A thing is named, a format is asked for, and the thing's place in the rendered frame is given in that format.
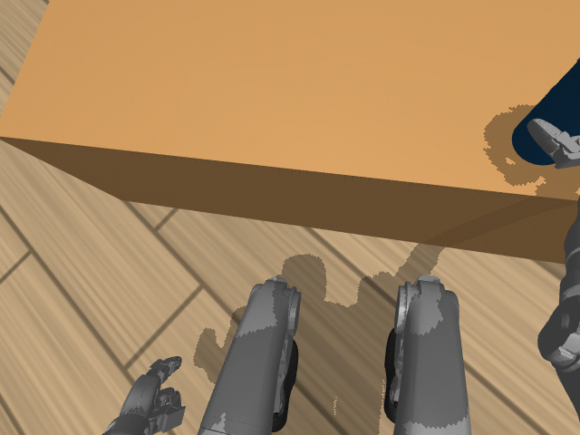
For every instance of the right robot hand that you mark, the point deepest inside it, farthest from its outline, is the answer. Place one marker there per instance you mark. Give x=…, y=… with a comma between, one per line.
x=549, y=137

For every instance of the left robot foot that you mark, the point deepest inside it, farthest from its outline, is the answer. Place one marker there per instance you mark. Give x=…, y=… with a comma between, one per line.
x=279, y=418

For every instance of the bottle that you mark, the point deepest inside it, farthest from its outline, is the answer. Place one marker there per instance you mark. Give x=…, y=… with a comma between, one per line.
x=560, y=107

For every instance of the right robot arm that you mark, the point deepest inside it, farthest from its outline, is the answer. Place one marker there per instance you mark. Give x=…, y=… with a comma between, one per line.
x=559, y=340

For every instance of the left robot hand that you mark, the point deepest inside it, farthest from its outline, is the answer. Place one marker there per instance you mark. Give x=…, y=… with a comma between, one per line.
x=146, y=399

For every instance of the left robot arm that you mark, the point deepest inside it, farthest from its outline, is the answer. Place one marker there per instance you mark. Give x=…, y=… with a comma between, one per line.
x=129, y=424

